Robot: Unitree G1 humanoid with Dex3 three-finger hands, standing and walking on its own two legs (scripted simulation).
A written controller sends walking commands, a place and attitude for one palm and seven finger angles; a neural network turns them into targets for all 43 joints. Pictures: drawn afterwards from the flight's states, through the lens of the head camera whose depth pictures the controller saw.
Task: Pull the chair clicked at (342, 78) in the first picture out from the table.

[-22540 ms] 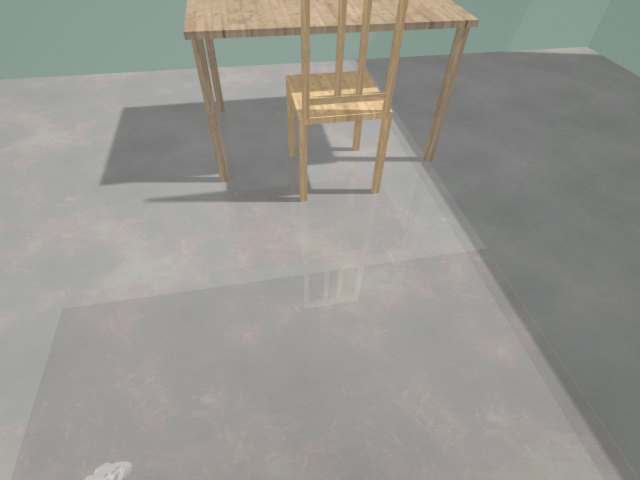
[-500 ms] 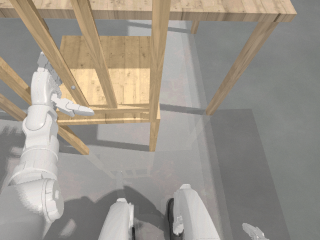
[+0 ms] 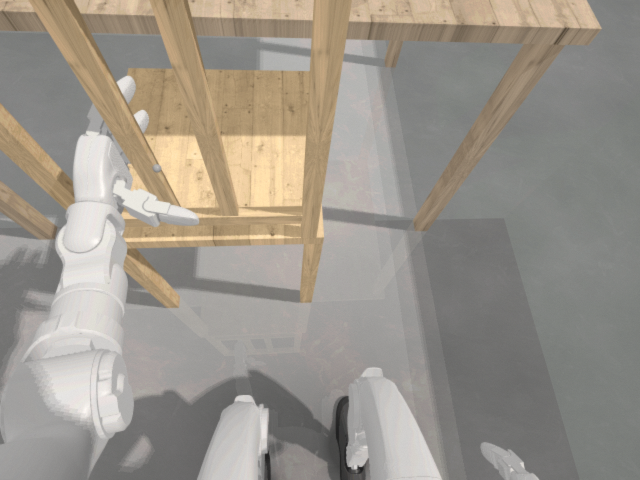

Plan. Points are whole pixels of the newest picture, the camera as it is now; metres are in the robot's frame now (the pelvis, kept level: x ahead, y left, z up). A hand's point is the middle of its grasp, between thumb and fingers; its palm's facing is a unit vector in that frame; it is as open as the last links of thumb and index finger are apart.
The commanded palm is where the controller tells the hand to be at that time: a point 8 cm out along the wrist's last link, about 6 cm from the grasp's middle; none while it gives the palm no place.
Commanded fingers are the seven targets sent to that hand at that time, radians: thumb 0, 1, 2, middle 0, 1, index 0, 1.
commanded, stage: hook a spindle and tug to test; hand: left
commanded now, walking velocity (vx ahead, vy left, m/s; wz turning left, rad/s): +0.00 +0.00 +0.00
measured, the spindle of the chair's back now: (129, 136) +0.50 +0.20 +0.07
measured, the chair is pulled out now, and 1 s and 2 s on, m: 0.00 0.00 0.05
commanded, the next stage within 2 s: step backward, pulling the chair out in 1.28 s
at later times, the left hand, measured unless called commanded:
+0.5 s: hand (156, 168) +0.48 +0.18 +0.04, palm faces +0.01 -1.00 -0.05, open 8.5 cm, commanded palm +0.45 +0.22 +0.04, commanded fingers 0.00 0.73 0.83 -0.50 -1.45 -0.50 -1.45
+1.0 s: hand (157, 169) +0.48 +0.18 +0.04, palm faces +0.01 -1.00 -0.03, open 5.4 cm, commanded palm +0.43 +0.22 +0.04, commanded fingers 0.00 0.90 0.90 -0.50 -1.45 -0.50 -1.45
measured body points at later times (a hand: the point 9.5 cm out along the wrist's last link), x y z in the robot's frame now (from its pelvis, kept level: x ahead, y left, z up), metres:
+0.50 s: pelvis +0.00 +0.00 +0.00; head +0.15 +0.01 +0.43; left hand +0.47 +0.23 +0.04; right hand +0.08 -0.27 -0.11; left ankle +0.01 +0.11 -0.61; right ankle +0.10 -0.12 -0.61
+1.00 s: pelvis +0.02 +0.00 +0.01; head +0.16 +0.02 +0.44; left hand +0.47 +0.23 +0.04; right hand +0.09 -0.26 -0.10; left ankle +0.01 +0.11 -0.61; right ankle +0.10 -0.12 -0.61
